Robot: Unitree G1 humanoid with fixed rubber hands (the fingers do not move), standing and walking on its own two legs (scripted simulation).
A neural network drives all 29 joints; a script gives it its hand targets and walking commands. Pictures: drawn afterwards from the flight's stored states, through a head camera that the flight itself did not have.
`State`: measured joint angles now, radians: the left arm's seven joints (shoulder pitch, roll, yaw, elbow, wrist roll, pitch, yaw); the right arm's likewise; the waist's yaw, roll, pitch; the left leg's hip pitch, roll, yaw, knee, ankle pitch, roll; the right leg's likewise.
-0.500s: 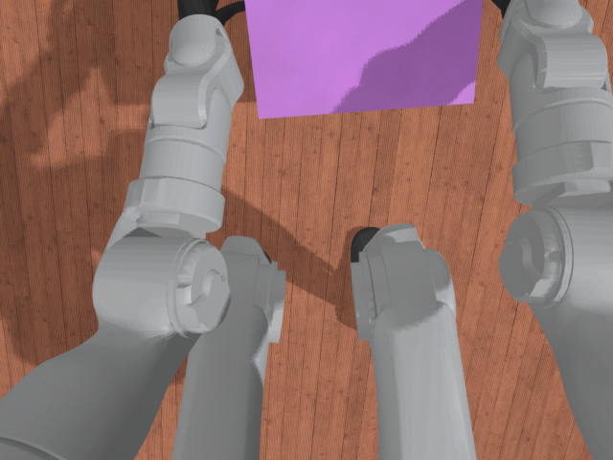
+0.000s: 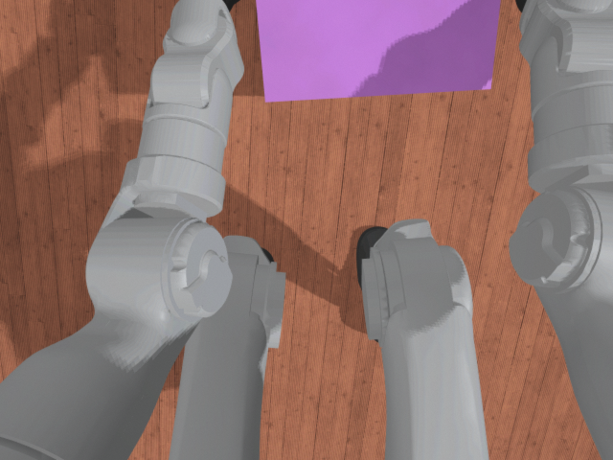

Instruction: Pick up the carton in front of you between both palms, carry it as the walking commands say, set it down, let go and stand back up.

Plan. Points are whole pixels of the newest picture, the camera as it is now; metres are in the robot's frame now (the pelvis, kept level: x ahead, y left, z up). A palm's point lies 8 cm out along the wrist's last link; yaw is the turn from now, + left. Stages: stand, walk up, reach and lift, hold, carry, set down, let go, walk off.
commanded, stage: set down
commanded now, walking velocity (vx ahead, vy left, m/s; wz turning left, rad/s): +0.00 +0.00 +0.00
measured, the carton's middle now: (362, 2) +0.56 -0.11 -0.25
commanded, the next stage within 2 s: let go in 1.86 s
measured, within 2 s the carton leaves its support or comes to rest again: rests again in 0.14 s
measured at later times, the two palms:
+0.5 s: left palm out of the picture +0.56 +0.05 -0.18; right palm out of the picture +0.54 -0.26 -0.18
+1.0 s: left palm out of the picture +0.56 +0.06 -0.14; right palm out of the picture +0.53 -0.30 -0.14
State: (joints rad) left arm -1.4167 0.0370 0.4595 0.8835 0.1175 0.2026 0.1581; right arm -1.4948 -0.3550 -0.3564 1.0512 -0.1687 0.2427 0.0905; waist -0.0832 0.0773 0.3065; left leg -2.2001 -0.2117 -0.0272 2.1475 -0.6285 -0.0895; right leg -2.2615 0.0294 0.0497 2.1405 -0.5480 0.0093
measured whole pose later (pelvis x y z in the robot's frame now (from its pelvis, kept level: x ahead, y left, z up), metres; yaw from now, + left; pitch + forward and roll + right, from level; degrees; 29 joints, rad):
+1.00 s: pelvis -0.01 -0.01 +0.00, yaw -1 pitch +32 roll +4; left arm -1.45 0.22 0.17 0.90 -0.16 0.18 0.21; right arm -1.54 -0.56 -0.11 1.12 0.19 0.13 0.04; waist -0.06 0.05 0.44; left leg -2.12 -0.12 0.01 2.17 -0.62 -0.07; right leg -2.20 0.01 0.02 2.16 -0.52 -0.03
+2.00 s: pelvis +0.04 -0.02 +0.26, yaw -4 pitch +44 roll +3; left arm -1.02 0.09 0.31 0.72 0.07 0.20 0.13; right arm -1.15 -0.39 -0.33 0.95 -0.10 0.16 0.12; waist -0.02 0.03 -0.02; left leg -1.51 -0.06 -0.05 1.12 -0.37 -0.05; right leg -1.57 0.05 0.05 1.12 -0.30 -0.03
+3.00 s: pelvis +0.13 +0.01 +0.39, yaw -6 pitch -3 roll -1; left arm 0.22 0.21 0.03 0.43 0.01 0.11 -0.06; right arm 0.22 -0.22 -0.04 0.43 -0.01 0.12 0.08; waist 0.00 0.02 0.08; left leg -0.08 -0.04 -0.06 0.45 -0.31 0.03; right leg -0.12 0.03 0.05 0.42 -0.24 0.01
